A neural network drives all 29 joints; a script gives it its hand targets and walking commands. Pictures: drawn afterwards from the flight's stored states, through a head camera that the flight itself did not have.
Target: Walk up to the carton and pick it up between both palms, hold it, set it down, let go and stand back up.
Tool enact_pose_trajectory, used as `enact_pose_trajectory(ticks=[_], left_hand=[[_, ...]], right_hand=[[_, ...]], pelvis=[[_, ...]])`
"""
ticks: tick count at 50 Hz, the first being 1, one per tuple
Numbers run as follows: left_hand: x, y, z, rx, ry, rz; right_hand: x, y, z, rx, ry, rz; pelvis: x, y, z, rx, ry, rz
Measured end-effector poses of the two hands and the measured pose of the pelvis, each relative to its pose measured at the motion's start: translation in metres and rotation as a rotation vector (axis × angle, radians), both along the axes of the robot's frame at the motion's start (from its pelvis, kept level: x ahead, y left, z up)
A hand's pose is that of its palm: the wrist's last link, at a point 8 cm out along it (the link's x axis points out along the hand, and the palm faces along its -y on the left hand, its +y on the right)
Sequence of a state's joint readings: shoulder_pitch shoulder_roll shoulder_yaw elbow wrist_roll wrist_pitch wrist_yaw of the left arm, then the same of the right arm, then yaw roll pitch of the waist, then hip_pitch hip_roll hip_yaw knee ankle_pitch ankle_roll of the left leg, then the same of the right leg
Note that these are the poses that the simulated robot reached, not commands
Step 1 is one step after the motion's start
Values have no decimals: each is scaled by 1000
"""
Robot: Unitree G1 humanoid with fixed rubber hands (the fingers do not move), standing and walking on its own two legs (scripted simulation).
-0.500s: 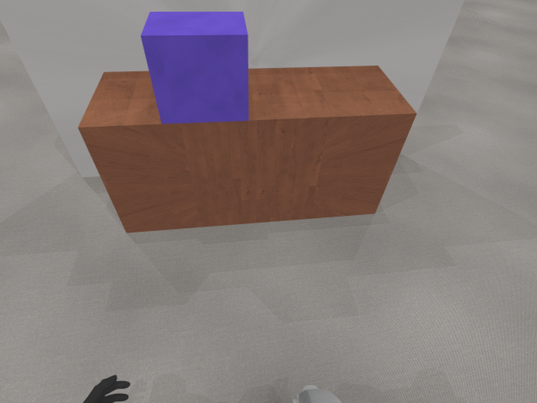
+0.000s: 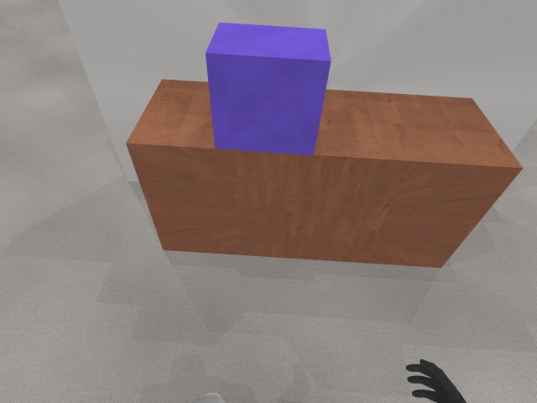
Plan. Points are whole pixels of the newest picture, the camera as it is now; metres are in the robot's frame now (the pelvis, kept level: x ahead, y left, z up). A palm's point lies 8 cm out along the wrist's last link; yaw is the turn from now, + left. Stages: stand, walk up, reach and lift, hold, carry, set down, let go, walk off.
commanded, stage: walk up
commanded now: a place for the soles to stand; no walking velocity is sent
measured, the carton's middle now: (268, 91) +0.95 +0.06 -0.01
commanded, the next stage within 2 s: none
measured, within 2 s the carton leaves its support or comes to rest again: neither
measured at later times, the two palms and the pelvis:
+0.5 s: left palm (124, 308) +0.29 +0.27 -0.06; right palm (441, 373) +0.23 -0.27 -0.11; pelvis +0.19 +0.00 +0.01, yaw -3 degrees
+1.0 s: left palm (146, 206) +0.52 +0.30 -0.07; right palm (401, 284) +0.38 -0.23 -0.08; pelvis +0.37 +0.06 +0.02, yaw -4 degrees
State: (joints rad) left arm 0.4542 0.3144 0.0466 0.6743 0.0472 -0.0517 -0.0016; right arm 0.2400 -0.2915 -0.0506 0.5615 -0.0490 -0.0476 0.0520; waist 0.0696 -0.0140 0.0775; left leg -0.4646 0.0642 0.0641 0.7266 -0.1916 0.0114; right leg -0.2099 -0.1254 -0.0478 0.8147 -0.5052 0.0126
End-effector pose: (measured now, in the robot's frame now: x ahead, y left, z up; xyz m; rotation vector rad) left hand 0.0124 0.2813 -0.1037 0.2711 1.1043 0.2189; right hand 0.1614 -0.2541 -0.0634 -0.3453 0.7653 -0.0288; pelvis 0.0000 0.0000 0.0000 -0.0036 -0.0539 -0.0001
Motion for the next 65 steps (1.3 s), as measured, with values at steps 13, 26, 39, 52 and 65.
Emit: enact_pose_trajectory(ticks=[13,26,39,52,65], left_hand=[[234,-25,40,-59,-233,-248],[267,-8,40,69,-146,-110],[314,53,-5,-10,6,-39],[528,13,41,-46,-257,-270],[550,30,32,-6,-208,-146]], right_hand=[[-57,-25,-14,-33,273,-314],[94,-16,-44,40,278,-158],[271,45,-9,-11,41,-80],[219,24,-24,-18,310,-318],[339,50,-36,35,235,-189]], pelvis=[[95,10,18,34,-3,-69],[196,4,9,-20,-18,-39],[296,57,-3,9,-2,-22],[378,55,13,25,1,-67],[425,60,7,-4,14,-40]])
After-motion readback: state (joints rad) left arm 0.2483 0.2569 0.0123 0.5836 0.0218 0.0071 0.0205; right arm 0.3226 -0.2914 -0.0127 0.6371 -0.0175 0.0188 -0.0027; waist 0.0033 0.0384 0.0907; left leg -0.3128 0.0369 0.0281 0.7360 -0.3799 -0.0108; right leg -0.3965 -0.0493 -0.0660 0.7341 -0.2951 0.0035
